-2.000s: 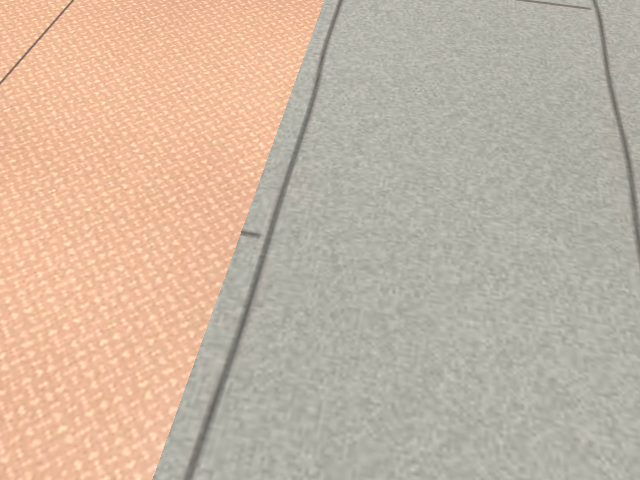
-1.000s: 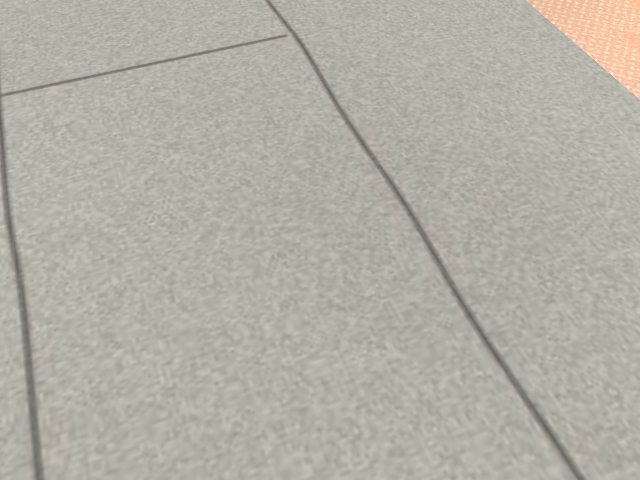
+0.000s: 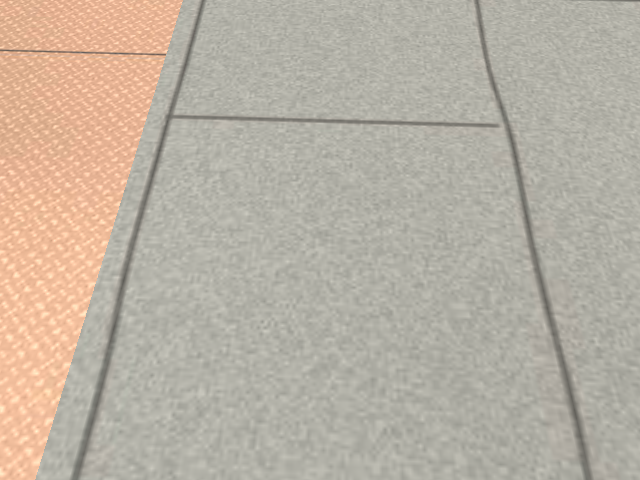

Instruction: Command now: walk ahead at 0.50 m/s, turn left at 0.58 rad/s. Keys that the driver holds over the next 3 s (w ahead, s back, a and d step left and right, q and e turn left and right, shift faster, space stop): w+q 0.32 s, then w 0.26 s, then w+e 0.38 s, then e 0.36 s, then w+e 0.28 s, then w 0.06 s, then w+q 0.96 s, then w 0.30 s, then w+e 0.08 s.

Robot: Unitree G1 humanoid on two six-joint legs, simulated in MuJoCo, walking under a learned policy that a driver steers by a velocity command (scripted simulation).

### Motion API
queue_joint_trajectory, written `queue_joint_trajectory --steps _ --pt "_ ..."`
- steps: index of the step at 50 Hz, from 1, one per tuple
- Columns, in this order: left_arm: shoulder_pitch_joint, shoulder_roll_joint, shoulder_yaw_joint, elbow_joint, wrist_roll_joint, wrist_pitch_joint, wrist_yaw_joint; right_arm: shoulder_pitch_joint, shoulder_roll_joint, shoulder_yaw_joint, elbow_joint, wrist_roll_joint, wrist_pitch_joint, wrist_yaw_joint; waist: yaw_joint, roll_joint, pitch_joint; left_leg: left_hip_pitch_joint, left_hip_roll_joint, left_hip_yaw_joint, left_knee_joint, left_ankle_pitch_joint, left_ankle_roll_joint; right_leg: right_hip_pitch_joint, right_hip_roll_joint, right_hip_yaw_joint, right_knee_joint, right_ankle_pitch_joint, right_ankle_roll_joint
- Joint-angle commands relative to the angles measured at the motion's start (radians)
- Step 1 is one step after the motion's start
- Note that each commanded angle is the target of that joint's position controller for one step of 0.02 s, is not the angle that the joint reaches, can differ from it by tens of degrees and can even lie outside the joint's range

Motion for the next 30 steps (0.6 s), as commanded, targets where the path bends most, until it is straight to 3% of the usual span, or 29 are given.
queue_joint_trajectory --steps 1,2,3,4,6,8,12,18,21,22,23,24,25,26,27,28,30 --pt "-0.116 0.124 0.018 -0.161 -0.009 -0.046 -0.009 0.269 -0.206 -0.067 0.033 0.028 0.008 -0.035 -0.121 0.028 -0.138 0.567 0.356 -0.568 -0.359 0.126 0.214 -0.585 -0.002 0.160 0.274 0.113 -0.016" --pt "-0.100 0.120 0.019 -0.145 -0.002 -0.044 -0.007 0.220 -0.168 -0.056 0.029 0.027 0.000 -0.038 -0.073 -0.005 -0.086 0.455 0.297 -0.482 -0.370 0.227 0.171 -0.516 -0.028 0.164 0.188 0.137 -0.015" --pt "-0.077 0.119 0.019 -0.141 0.018 -0.028 -0.007 0.186 -0.140 -0.046 0.026 0.034 -0.007 -0.040 -0.036 0.004 -0.077 0.378 0.252 -0.425 -0.383 0.298 0.155 -0.448 -0.038 0.171 0.142 0.140 -0.004" --pt "-0.052 0.114 0.018 -0.133 0.028 -0.009 -0.010 0.173 -0.128 -0.040 0.020 0.035 -0.016 -0.037 -0.018 0.012 -0.092 0.341 0.231 -0.392 -0.392 0.340 0.152 -0.401 -0.038 0.171 0.115 0.140 0.005" --pt "-0.062 0.097 0.016 -0.142 0.031 0.015 -0.017 0.200 -0.141 -0.043 0.029 0.039 -0.034 -0.031 -0.010 0.012 -0.094 0.303 0.203 -0.365 -0.407 0.374 0.157 -0.392 -0.029 0.155 0.058 0.157 0.023" --pt "-0.132 0.087 0.013 -0.167 0.029 0.024 -0.020 0.236 -0.159 -0.048 0.037 0.036 -0.039 -0.030 -0.027 0.022 -0.066 0.281 0.184 -0.365 -0.435 0.306 0.147 -0.432 -0.025 0.146 -0.020 0.228 0.036" --pt "-0.299 0.089 0.009 -0.220 0.024 0.023 -0.022 0.320 -0.159 -0.049 0.054 0.035 -0.038 -0.030 -0.088 0.050 -0.026 0.336 0.171 -0.397 -0.444 0.247 0.117 -0.513 -0.008 0.153 -0.211 0.378 0.046" --pt "-0.444 0.090 -0.004 -0.276 0.011 0.002 -0.033 0.407 -0.167 -0.048 0.072 0.023 -0.038 -0.044 -0.141 0.068 -0.024 0.454 0.192 -0.427 -0.362 0.398 0.093 -0.481 0.050 0.147 -0.413 0.429 0.018" --pt "-0.358 0.111 0.002 -0.258 0.010 -0.010 -0.030 0.373 -0.176 -0.045 0.072 0.020 -0.044 -0.053 -0.090 0.087 -0.031 0.427 0.212 -0.434 -0.314 0.497 0.044 -0.277 0.081 0.141 -0.509 0.374 -0.032" --pt "-0.275 0.131 0.012 -0.231 0.011 -0.015 -0.022 0.359 -0.185 -0.046 0.074 0.020 -0.048 -0.052 -0.052 0.083 -0.062 0.418 0.198 -0.420 -0.234 0.619 0.028 -0.159 0.111 0.125 -0.532 0.327 -0.052" --pt "-0.146 0.152 0.024 -0.191 0.014 -0.026 -0.011 0.350 -0.182 -0.043 0.080 0.022 -0.052 -0.047 0.014 0.041 -0.126 0.395 0.145 -0.369 -0.064 0.663 0.006 0.005 0.115 0.119 -0.597 0.337 -0.078" --pt "0.005 0.208 0.038 -0.174 0.030 -0.036 0.004 0.353 -0.137 -0.029 0.062 0.026 -0.058 -0.041 0.074 -0.030 -0.245 0.276 0.091 -0.320 0.188 0.463 -0.016 0.221 -0.051 0.294 -0.621 0.204 -0.127" --pt "0.073 0.316 0.065 -0.160 0.043 -0.029 0.007 0.481 -0.058 -0.015 0.047 0.057 -0.057 -0.039 0.028 -0.270 -0.361 -0.017 -0.085 -0.212 0.504 -0.157 -0.063 0.456 -0.309 0.771 -0.713 0.098 -0.259" --pt "0.018 0.248 0.056 -0.153 0.014 -0.016 -0.004 0.466 -0.123 -0.020 0.070 0.021 -0.052 -0.045 0.000 -0.176 -0.286 -0.131 -0.048 -0.243 0.597 -0.289 -0.054 0.368 -0.314 0.913 -0.793 0.015 -0.268" --pt "-0.068 0.175 0.040 -0.168 0.004 -0.014 -0.008 0.390 -0.130 -0.023 0.067 0.013 -0.047 -0.040 -0.021 -0.067 -0.143 -0.147 -0.001 -0.249 0.611 -0.204 -0.054 0.231 -0.277 0.760 -0.802 0.006 -0.256" --pt "-0.113 0.126 0.028 -0.166 0.006 -0.018 -0.013 0.327 -0.119 -0.017 0.056 0.011 -0.048 -0.033 -0.026 -0.013 -0.084 -0.133 0.032 -0.237 0.569 -0.148 -0.057 0.139 -0.225 0.630 -0.818 0.102 -0.236" --pt "-0.113 0.100 0.016 -0.135 0.003 -0.029 -0.011 0.295 -0.103 -0.012 0.045 -0.004 -0.035 -0.019 -0.055 -0.082 -0.050 -0.088 0.074 -0.205 0.485 -0.119 -0.070 0.051 -0.137 0.466 -0.847 0.291 -0.199"
Next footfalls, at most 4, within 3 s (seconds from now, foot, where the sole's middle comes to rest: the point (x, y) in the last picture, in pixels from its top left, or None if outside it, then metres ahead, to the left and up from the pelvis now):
0.48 right None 0.44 -0.07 -0.75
0.96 left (263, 385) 0.63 0.18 -0.75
1.44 right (360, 352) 0.72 -0.03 -0.75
1.98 left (314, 238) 1.03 0.09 -0.75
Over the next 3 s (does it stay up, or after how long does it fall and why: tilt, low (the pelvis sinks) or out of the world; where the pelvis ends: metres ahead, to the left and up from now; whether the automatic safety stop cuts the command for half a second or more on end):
stays up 1.42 0.04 0.02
